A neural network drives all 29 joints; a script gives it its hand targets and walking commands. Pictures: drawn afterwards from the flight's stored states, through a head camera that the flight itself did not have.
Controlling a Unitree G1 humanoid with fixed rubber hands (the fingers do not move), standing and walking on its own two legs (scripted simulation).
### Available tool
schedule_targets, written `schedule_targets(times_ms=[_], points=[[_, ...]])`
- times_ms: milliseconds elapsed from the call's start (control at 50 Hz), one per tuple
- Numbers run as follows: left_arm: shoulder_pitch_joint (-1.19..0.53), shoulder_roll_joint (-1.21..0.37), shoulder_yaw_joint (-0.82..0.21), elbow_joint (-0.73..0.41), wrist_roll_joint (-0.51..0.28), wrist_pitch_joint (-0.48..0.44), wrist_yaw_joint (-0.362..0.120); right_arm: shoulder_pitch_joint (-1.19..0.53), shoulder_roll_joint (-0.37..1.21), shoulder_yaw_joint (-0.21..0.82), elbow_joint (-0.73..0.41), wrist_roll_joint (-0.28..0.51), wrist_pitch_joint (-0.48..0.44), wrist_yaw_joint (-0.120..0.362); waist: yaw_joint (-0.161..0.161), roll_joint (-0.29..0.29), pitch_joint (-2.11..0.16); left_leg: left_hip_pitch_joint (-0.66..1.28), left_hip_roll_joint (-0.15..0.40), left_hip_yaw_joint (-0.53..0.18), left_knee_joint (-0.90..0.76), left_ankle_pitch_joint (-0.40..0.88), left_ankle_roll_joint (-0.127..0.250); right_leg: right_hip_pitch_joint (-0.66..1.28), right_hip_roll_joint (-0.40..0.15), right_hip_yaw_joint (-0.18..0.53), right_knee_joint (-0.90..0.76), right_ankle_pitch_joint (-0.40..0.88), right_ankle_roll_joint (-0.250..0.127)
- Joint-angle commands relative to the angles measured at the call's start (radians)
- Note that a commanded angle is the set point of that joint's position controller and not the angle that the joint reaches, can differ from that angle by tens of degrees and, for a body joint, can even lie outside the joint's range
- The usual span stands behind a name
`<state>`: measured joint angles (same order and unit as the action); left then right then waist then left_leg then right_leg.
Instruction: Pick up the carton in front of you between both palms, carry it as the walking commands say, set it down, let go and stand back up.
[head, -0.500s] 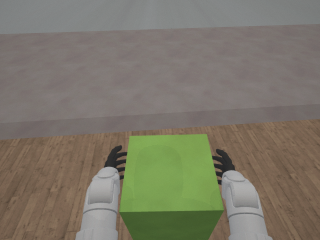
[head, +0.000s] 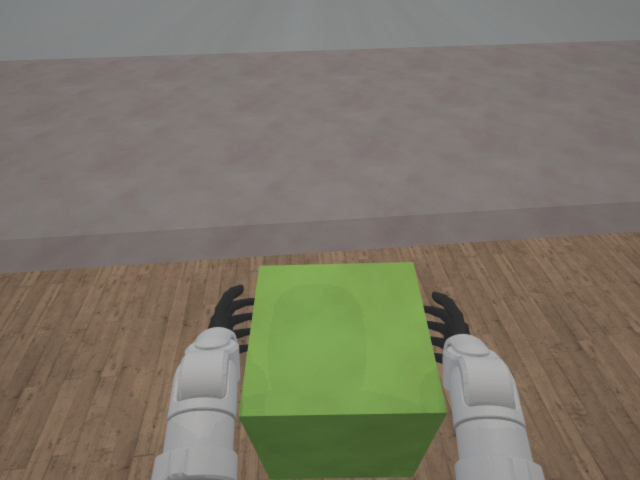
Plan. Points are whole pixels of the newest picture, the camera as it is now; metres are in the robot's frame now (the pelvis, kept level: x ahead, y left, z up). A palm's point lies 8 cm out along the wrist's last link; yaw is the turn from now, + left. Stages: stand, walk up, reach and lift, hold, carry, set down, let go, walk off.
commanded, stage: hold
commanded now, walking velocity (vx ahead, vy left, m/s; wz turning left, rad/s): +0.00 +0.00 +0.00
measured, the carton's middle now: (338, 375) +0.29 +0.00 -0.03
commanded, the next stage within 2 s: carry in 0.20 s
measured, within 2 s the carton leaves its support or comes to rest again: neither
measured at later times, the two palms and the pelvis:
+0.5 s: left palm (218, 299) +0.34 +0.17 +0.07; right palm (437, 303) +0.34 -0.13 +0.06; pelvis +0.07 +0.01 -0.02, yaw +0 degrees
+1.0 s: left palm (246, 184) +0.60 +0.17 +0.09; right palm (413, 193) +0.57 -0.13 +0.09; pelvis +0.31 +0.03 +0.00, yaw -1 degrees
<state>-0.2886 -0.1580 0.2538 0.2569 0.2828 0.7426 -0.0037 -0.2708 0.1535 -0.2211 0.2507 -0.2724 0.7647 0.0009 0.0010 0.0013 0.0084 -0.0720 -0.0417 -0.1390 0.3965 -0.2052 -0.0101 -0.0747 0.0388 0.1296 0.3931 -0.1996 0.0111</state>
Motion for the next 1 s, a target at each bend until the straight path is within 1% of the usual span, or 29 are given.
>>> schedule_targets(times_ms=[0, 160, 180, 240, 320, 380, 420, 440, 460, 480, 500, 520, 540, 560, 580, 600, 620, 640, 660, 680, 720, 740, 760, 780, 800, 840, 860, 900, 980], points=[[-0.502, -0.945, -0.591, -0.023, -0.279, -0.02, -0.248, -0.575, 0.939, 0.58, -0.083, 0.285, -0.048, 0.237, 0.0, 0.001, -0.253, 0.034, -0.051, 0.066, -0.064, 0.144, -0.008, 0.068, 0.051, -0.062, -0.057, 0.141, 0.005], [-0.462, -0.939, -0.602, -0.053, -0.287, -0.016, -0.243, -0.533, 0.932, 0.59, -0.113, 0.292, -0.044, 0.233, -0.001, 0.001, -0.258, 0.048, -0.054, 0.062, -0.065, 0.197, -0.01, 0.083, 0.055, -0.058, -0.058, 0.193, 0.007], [-0.488, -0.93, -0.605, -0.07, -0.293, -0.011, -0.244, -0.556, 0.93, 0.595, -0.134, 0.296, -0.043, 0.233, 0.002, -0.006, -0.242, -0.08, 0.122, 0.034, 0.013, 0.071, 0.01, -0.04, -0.12, -0.041, 0.028, 0.058, -0.012], [-0.496, -0.94, -0.655, -0.133, -0.326, 0.001, -0.235, -0.567, 0.928, 0.64, -0.198, 0.331, -0.031, 0.226, 0.0, -0.01, -0.229, -0.194, 0.091, -0.003, -0.019, -0.464, 0.029, -0.155, -0.106, 0.025, -0.037, -0.492, -0.038], [-0.482, -0.92, -0.751, -0.26, -0.391, 0.057, -0.208, -0.577, 0.905, 0.741, -0.328, 0.4, 0.026, 0.205, 0.003, -0.055, -0.312, -0.216, 0.085, 0.085, 0.109, -0.26, 0.027, -0.132, -0.163, 0.038, -0.027, -0.363, -0.069], [-0.474, -0.87, -0.798, -0.354, -0.431, 0.141, -0.181, -0.577, 0.871, 0.792, -0.407, 0.453, 0.112, 0.189, 0.004, -0.101, -0.314, -0.245, 0.071, 0.135, 0.119, -0.289, 0.024, -0.149, -0.197, 0.065, -0.039, -0.429, -0.093], [-0.463, -0.838, -0.818, -0.39, -0.458, 0.21, -0.167, -0.56, 0.837, 0.805, -0.432, 0.486, 0.178, 0.18, 0.002, -0.014, -0.276, -0.167, 0.136, 0.07, 0.039, -0.29, 0.037, -0.258, -0.15, -0.035, 0.084, -0.333, -0.068], [-0.464, -0.829, -0.833, -0.42, -0.478, 0.244, -0.163, -0.529, 0.819, 0.808, -0.439, 0.495, 0.208, 0.174, -0.006, 0.125, -0.281, -0.081, 0.208, -0.037, -0.009, -0.252, 0.072, -0.35, -0.103, -0.133, 0.238, -0.247, -0.039], [-0.468, -0.83, -0.85, -0.444, -0.503, 0.276, -0.163, -0.494, 0.805, 0.802, -0.445, 0.497, 0.235, 0.165, -0.016, 0.236, -0.272, 0.025, 0.275, -0.153, -0.05, -0.126, 0.125, -0.472, -0.064, -0.212, 0.335, -0.219, -0.009], [-0.458, -0.837, -0.867, -0.462, -0.534, 0.304, -0.167, -0.456, 0.806, 0.803, -0.46, 0.499, 0.259, 0.154, -0.016, 0.264, -0.244, 0.078, 0.318, -0.222, -0.049, 0.043, 0.176, -0.55, -0.06, -0.244, 0.292, -0.277, 0.001], [-0.456, -0.853, -0.883, -0.479, -0.565, 0.324, -0.172, -0.443, 0.807, 0.808, -0.5, 0.502, 0.282, 0.144, -0.016, 0.219, -0.251, 0.087, 0.32, -0.19, -0.01, 0.191, 0.189, -0.514, -0.057, -0.257, 0.212, -0.277, 0.002], [-0.451, -0.869, -0.889, -0.493, -0.59, 0.34, -0.177, -0.446, 0.809, 0.812, -0.543, 0.507, 0.303, 0.137, -0.014, 0.158, -0.29, 0.044, 0.297, -0.108, 0.044, 0.223, 0.167, -0.386, -0.055, -0.267, 0.117, -0.215, -0.001], [-0.431, -0.885, -0.888, -0.502, -0.607, 0.358, -0.178, -0.442, 0.826, 0.824, -0.582, 0.521, 0.325, 0.133, -0.008, 0.09, -0.344, -0.064, 0.248, 0.018, 0.125, 0.194, 0.12, -0.186, -0.066, -0.255, 0.047, -0.151, -0.012], [-0.382, -0.899, -0.88, -0.503, -0.603, 0.369, -0.175, -0.479, 0.834, 0.842, -0.636, 0.548, 0.346, 0.138, 0.017, -0.031, -0.37, -0.219, 0.161, 0.175, 0.321, 0.295, 0.056, 0.006, -0.122, -0.132, 0.005, -0.081, -0.057], [-0.336, -0.88, -0.863, -0.511, -0.584, 0.378, -0.169, -0.495, 0.849, 0.859, -0.667, 0.577, 0.368, 0.146, 0.032, -0.261, -0.389, -0.499, 0.09, 0.272, 0.545, 0.212, -0.003, 0.24, -0.28, 0.079, 0.036, 0.307, -0.134], [-0.304, -0.875, -0.852, -0.53, -0.565, 0.392, -0.162, -0.472, 0.855, 0.861, -0.67, 0.586, 0.38, 0.154, 0.032, -0.361, -0.359, -0.756, 0.04, 0.285, 0.568, -0.275, -0.015, 0.409, -0.377, 0.221, -0.019, 0.568, -0.209], [-0.312, -0.871, -0.852, -0.577, -0.548, 0.403, -0.153, -0.476, 0.867, 0.865, -0.682, 0.595, 0.387, 0.162, 0.044, -0.243, -0.313, -0.833, 0.062, 0.249, 0.525, -0.432, -0.007, 0.444, -0.41, 0.243, -0.025, 0.621, -0.244], [-0.33, -0.905, -0.863, -0.613, -0.556, 0.414, -0.147, -0.458, 0.868, 0.851, -0.684, 0.599, 0.394, 0.166, 0.047, -0.138, -0.305, -0.833, 0.078, 0.239, 0.448, -0.464, 0.006, 0.452, -0.41, 0.206, -0.016, 0.562, -0.233], [-0.333, -0.912, -0.87, -0.658, -0.564, 0.421, -0.145, -0.419, 0.875, 0.845, -0.69, 0.599, 0.399, 0.168, 0.043, -0.11, -0.305, -0.772, 0.08, 0.25, 0.334, -0.388, 0.017, 0.419, -0.393, 0.142, -0.016, 0.492, -0.195], [-0.351, -0.906, -0.878, -0.698, -0.577, 0.428, -0.145, -0.397, 0.88, 0.843, -0.698, 0.598, 0.403, 0.167, 0.034, -0.139, -0.321, -0.657, 0.071, 0.268, 0.228, -0.253, 0.022, 0.359, -0.364, 0.06, -0.023, 0.447, -0.147], [-0.369, -0.87, -0.889, -0.741, -0.599, 0.445, -0.147, -0.392, 0.878, 0.831, -0.716, 0.598, 0.412, 0.157, -0.006, -0.122, -0.398, -0.139, -0.01, 0.381, 0.012, -0.01, 0.024, 0.065, -0.263, -0.191, 0.095, 0.404, -0.062], [-0.369, -0.844, -0.89, -0.753, -0.606, 0.455, -0.15, -0.367, 0.864, 0.814, -0.706, 0.588, 0.417, 0.151, -0.019, -0.063, -0.464, 0.175, 0.012, 0.362, 0.016, 0.032, 0.037, -0.127, -0.217, -0.275, 0.223, 0.339, -0.028], [-0.404, -0.815, -0.889, -0.775, -0.613, 0.469, -0.157, -0.343, 0.849, 0.799, -0.699, 0.567, 0.422, 0.142, -0.05, 0.156, -0.46, 0.295, 0.225, -0.012, -0.148, -0.204, 0.082, -0.341, -0.127, -0.329, 0.495, 0.064, 0.016], [-0.443, -0.803, -0.895, -0.784, -0.635, 0.488, -0.165, -0.361, 0.837, 0.783, -0.683, 0.544, 0.426, 0.132, -0.032, 0.338, -0.406, 0.377, 0.433, -0.4, -0.191, 0.051, 0.216, -0.605, -0.021, -0.276, 0.651, -0.283, 0.021], [-0.435, -0.805, -0.899, -0.748, -0.646, 0.496, -0.17, -0.385, 0.834, 0.785, -0.708, 0.546, 0.438, 0.127, -0.029, 0.207, -0.379, 0.382, 0.481, -0.375, -0.133, 0.191, 0.275, -0.685, -0.091, -0.17, 0.779, -0.337, -0.012], [-0.399, -0.823, -0.875, -0.688, -0.641, 0.502, -0.176, -0.414, 0.843, 0.796, -0.715, 0.559, 0.455, 0.124, -0.031, 0.039, -0.366, 0.353, 0.433, -0.211, -0.106, 0.348, 0.233, -0.732, -0.151, -0.15, 0.783, -0.258, -0.035], [-0.376, -0.836, -0.863, -0.659, -0.631, 0.501, -0.175, -0.427, 0.853, 0.806, -0.716, 0.568, 0.46, 0.128, -0.029, 0.02, -0.354, 0.334, 0.403, -0.129, -0.123, 0.371, 0.194, -0.722, -0.161, -0.156, 0.706, -0.202, -0.036], [-0.338, -0.862, -0.848, -0.62, -0.601, 0.494, -0.167, -0.432, 0.869, 0.823, -0.71, 0.587, 0.465, 0.142, -0.028, 0.067, -0.338, 0.319, 0.348, -0.006, -0.143, 0.449, 0.148, -0.688, -0.13, -0.211, 0.571, -0.134, -0.022], [-0.281, -0.91, -0.838, -0.593, -0.538, 0.472, -0.146, -0.411, 0.893, 0.836, -0.687, 0.611, 0.46, 0.179, -0.026, 0.115, -0.289, 0.257, 0.28, 0.15, -0.15, 0.512, 0.137, -0.624, -0.085, -0.292, 0.337, -0.009, -0.017]])
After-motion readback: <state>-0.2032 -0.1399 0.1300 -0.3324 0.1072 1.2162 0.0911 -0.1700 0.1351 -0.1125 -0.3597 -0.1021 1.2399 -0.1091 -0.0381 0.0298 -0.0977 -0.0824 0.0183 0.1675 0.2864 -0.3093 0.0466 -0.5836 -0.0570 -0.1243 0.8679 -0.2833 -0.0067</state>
